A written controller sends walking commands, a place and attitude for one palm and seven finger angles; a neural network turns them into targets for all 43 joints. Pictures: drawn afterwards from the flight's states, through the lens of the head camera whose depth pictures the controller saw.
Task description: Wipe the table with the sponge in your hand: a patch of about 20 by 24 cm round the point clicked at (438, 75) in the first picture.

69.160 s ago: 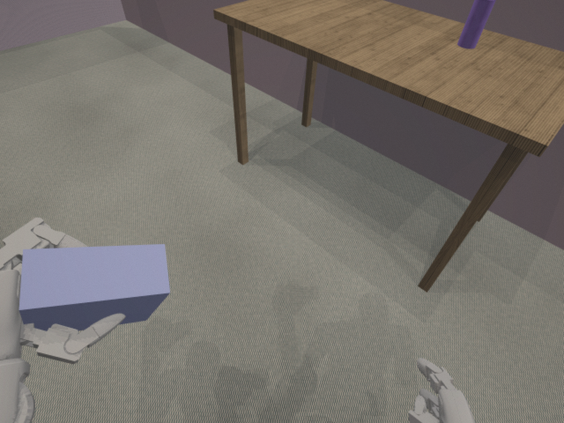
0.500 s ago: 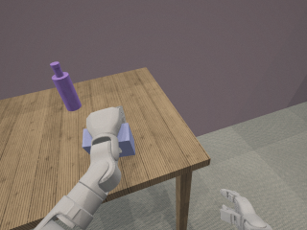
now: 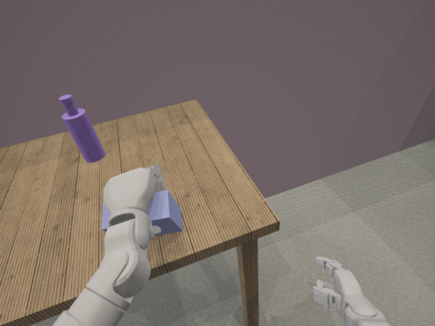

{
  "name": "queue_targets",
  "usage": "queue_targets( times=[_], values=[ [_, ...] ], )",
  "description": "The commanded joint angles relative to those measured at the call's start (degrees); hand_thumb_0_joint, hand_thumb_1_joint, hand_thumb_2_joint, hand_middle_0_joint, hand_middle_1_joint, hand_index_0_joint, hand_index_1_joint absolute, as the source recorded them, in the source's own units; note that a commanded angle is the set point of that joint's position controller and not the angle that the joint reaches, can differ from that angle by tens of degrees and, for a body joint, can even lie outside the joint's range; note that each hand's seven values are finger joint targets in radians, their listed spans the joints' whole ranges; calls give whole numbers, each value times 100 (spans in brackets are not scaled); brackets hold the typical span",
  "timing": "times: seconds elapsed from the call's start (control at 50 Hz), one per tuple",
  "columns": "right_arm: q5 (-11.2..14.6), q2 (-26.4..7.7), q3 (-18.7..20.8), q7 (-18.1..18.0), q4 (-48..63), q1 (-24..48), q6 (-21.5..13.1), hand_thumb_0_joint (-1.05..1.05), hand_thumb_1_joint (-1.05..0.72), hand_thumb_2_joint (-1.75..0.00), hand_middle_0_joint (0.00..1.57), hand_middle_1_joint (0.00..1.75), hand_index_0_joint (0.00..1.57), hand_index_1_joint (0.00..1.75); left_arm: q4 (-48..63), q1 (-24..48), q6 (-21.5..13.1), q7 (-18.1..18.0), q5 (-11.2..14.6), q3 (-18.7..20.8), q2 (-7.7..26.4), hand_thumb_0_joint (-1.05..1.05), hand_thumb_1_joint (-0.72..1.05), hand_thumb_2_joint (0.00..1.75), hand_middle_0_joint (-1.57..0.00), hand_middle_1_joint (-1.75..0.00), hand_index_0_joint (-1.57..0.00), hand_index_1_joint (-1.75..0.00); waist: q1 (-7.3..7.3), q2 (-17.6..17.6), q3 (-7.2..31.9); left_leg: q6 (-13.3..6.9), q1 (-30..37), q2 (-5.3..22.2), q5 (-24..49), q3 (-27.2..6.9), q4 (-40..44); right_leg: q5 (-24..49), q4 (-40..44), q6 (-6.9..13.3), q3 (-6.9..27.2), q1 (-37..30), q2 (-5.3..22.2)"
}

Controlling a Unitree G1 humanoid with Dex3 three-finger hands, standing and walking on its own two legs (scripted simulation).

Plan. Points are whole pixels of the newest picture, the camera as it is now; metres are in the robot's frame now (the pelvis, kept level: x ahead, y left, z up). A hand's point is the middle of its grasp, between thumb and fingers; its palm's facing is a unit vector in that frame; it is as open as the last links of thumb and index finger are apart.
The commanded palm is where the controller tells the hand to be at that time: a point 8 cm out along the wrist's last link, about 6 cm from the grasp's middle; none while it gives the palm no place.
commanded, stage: slide back across to the middle lane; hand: left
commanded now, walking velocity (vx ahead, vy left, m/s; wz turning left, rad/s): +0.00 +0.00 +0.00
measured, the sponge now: (149, 220) +0.32 +0.19 +0.05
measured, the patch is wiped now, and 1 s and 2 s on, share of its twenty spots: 1.00 1.00 1.00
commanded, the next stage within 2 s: wipe forward along the middle lane in 0.46 s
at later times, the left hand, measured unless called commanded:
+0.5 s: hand (110, 211) +0.28 +0.23 +0.12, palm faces +0.12 -0.13 -0.98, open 9.4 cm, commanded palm +0.23 +0.24 +0.17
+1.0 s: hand (105, 207) +0.29 +0.25 +0.12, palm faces +0.04 -0.08 -1.00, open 9.4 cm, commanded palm +0.27 +0.27 +0.15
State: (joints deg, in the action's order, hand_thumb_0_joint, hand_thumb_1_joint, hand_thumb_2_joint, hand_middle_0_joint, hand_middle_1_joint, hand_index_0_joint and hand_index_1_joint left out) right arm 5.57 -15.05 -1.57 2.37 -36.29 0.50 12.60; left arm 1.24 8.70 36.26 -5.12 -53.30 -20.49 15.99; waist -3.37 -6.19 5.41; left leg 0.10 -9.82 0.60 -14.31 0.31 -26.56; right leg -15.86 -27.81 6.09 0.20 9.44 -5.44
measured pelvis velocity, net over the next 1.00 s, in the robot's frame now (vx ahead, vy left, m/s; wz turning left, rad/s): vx -0.02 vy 0.00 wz -0.04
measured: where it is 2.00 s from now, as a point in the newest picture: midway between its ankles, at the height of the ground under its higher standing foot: outside the picture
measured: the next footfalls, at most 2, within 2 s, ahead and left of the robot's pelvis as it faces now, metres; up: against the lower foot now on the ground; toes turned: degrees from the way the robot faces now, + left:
none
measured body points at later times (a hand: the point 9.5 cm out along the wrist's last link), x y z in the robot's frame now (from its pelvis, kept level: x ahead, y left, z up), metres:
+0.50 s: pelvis +0.00 -0.01 +0.00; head -0.04 -0.07 +0.44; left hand +0.27 +0.23 +0.18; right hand +0.24 -0.24 -0.08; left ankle +0.00 +0.15 -0.73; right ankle -0.01 -0.05 -0.74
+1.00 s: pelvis -0.02 +0.00 +0.00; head -0.05 -0.05 +0.44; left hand +0.29 +0.25 +0.17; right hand +0.21 -0.22 -0.09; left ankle +0.00 +0.15 -0.74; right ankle -0.01 -0.05 -0.74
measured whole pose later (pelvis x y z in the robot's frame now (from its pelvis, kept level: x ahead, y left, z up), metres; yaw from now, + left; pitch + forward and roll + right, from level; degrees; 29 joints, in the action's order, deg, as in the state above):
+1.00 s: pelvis -0.02 +0.00 +0.00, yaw -2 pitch -2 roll +1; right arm 4.0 -15.3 -2.1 -4.1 -39.4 -2.2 4.8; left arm -7.5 10.6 28.0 2.6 -52.9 -8.2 24.6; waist -4.1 -6.5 4.5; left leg -0.6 -12.4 -0.6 -13.9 -4.3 -27.4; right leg -14.3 -28.9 5.9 2.4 12.7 -6.4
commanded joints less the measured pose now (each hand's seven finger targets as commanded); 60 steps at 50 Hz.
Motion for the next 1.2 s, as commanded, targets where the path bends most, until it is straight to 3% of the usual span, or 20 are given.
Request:
queue_targets(
  times=[0.0, 0.12, 0.16, 0.22, 0.24, 0.32, 0.36, 0.42, 0.44, 0.56, 0.72, 0.78, 0.82, 0.84, 0.92, 0.94, 1.02, 1.04, 1.12, 1.18],
  values=[
    [-34, -412, 119, -71, 1084, 1544, -361, 0, -90, -90, 20, 30, 20, 30, 891, 620, -48, 156, 149, 586, 700, 0, 10, 130, -120, -160, -120, -160, -173, 1014, 594, -323, -27, -303, 1191, 88, 49, 1826, 599, -306, 841, -509, 430],
    [-95, -439, 114, -156, 1091, 1553, -416, 0, -90, -90, 20, 30, 20, 30, 1499, 259, -145, 165, 183, 1341, 1438, 0, 10, 130, -120, -160, -120, -160, -283, 820, 762, -318, 58, -322, 1378, 29, 56, 2313, 532, -273, 1075, -734, 422],
    [-90, -421, 99, -174, 1106, 1522, -443, 0, -90, -90, 20, 30, 20, 30, 1545, 76, -161, 192, 261, 1226, 1266, 0, 10, 130, -120, -160, -120, -160, -242, 926, 624, -310, -12, -307, 1327, 59, 66, 2294, 518, -311, 986, -690, 439],
    [-114, -460, 93, -246, 1063, 1563, -452, 0, -90, -90, 20, 30, 20, 30, 1652, -45, -171, 199, 282, 1751, 1803, 0, 10, 130, -120, -160, -120, -160, -295, 816, 531, -310, -14, -323, 1245, -20, 48, 2094, 593, -276, 1231, -609, 422],
    [-115, -444, 88, -276, 1082, 1564, -471, 0, -90, -90, 20, 30, 20, 30, 1631, 11, -166, 216, 297, 1553, 1607, 0, 10, 130, -120, -160, -120, -160, -236, 875, 491, -317, -61, -327, 1171, 13, 36, 1948, 592, -312, 1159, -592, 452],
    [-126, -495, 89, -361, 1040, 1559, -553, 0, -90, -90, 20, 30, 20, 30, 1610, -28, -171, 265, 265, 2024, 2120, 0, 10, 130, -120, -160, -120, -160, -295, 716, 528, -312, -63, -356, 1102, -88, 1, 1691, 632, -275, 1327, -507, 433],
    [-129, -489, 93, -406, 1047, 1505, -615, 0, -90, -90, 20, 30, 20, 30, 1491, -79, -171, 305, 279, 1859, 1920, 0, 10, 130, -120, -160, -120, -160, -258, 859, 492, -322, -111, -370, 1105, -62, -56, 1733, 605, -323, 1231, -477, 459],
    [-146, -542, 99, -428, 982, 1520, -699, 0, -90, -90, 20, 30, 20, 30, 1468, -258, -197, 359, 206, 2229, 2359, 0, 10, 130, -120, -160, -120, -160, -324, 664, 644, -320, -111, -399, 1131, -137, -98, 1916, 536, -297, 1383, -562, 458],
    [-142, -494, 93, -440, 1046, 1492, -735, 0, -90, -90, 20, 30, 20, 30, 1456, -303, -211, 402, 241, 1927, 2004, 0, 10, 130, -120, -160, -120, -160, -272, 794, 603, -334, -198, -401, 1082, -89, -102, 1897, 500, -352, 1231, -579, 499],
    [-160, -512, 109, -439, 977, 1332, -929, 0, -90, -90, 20, 30, 20, 30, 1454, -666, -389, 526, 183, 2078, 2123, 0, 10, 130, -120, -160, -120, -160, -254, 854, 512, -353, -251, -386, 1132, -154, -145, 2157, 405, -377, 1135, -469, 476],
    [-203, -573, 116, -614, 792, 1260, -1050, 0, -90, -90, 20, 30, 20, 30, 638, 390, -482, 509, -166, 2082, 2382, 0, 10, 130, -120, -160, -120, -160, -220, 811, 412, -343, -215, -427, 794, -179, -73, 1255, 619, -309, 1229, -153, 427],
    [-193, -559, 107, -675, 720, 1154, -1063, 0, -90, -90, 20, 30, 20, 30, 41, 952, -527, 524, -244, 1766, 2133, 0, 10, 130, -120, -160, -120, -160, -111, 944, 246, -334, -329, -421, 552, -120, -44, 793, 730, -355, 1083, 14, 455],
    [-209, -605, 110, -694, 660, 1143, -1073, 0, -90, -90, 20, 30, 20, 30, -155, 1135, -619, 509, -294, 2109, 2537, 0, 10, 130, -120, -160, -120, -160, -181, 922, 398, -320, -304, -436, 505, -175, -20, 657, 760, -303, 1236, -33, 431],
    [-207, -559, 104, -702, 722, 1108, -1083, 0, -90, -90, 20, 30, 20, 30, -227, 1189, -664, 519, -259, 1765, 2117, 0, 10, 130, -120, -160, -120, -160, -139, 933, 450, -326, -370, -434, 503, -115, -25, 698, 695, -347, 1018, -99, 468],
    [-205, -607, 121, -689, 638, 1024, -1086, 0, -90, -90, 20, 30, 20, 30, -682, 1231, -809, 506, -247, 2024, 2304, 0, 10, 130, -120, -160, -120, -160, -181, 965, 388, -309, -377, -420, 431, -166, 25, 551, 774, -317, 1071, 35, 418],
    [-197, -595, 115, -686, 696, 968, -1085, 0, -90, -90, 20, 30, 20, 30, -684, 1325, -842, 512, -207, 1729, 1984, 0, 10, 130, -120, -160, -120, -160, -124, 1000, 451, -314, -455, -421, 429, -117, 20, 621, 704, -359, 885, -53, 455],
    [-195, -672, 118, -723, 579, 864, -1074, 0, -90, -90, 20, 30, 20, 30, -1275, 1760, -937, 484, -290, 1994, 2414, 0, 10, 130, -120, -160, -120, -160, -85, 932, 129, -296, -547, -409, 114, -184, 83, -95, 931, -320, 1058, 279, 430],
    [-190, -653, 126, -741, 581, 776, -1069, 0, -90, -90, 20, 30, 20, 30, -1380, 2006, -976, 482, -315, 1679, 2087, 0, 10, 130, -120, -160, -120, -160, 3, 985, 158, -307, -586, -407, 64, -120, 82, -172, 900, -353, 884, 295, 452],
    [-183, -721, 156, -766, 503, 602, -1070, 0, -90, -90, 20, 30, 20, 30, -1986, 2270, -1143, 464, -365, 1916, 2379, 0, 10, 130, -120, -160, -120, -160, -26, 1072, 181, -299, -648, -404, -38, -184, 113, -444, 976, -321, 936, 414, 417],
    [-144, -733, 188, -728, 486, 425, -1044, 0, -90, -90, 20, 30, 20, 30, -2327, 2399, -1246, 442, -366, 1637, 2028, 0, 10, 130, -120, -160, -120, -160, 19, 988, 220, -301, -725, -394, -54, -156, 144, -308, 862, -337, 638, 439, 407]
  ],
)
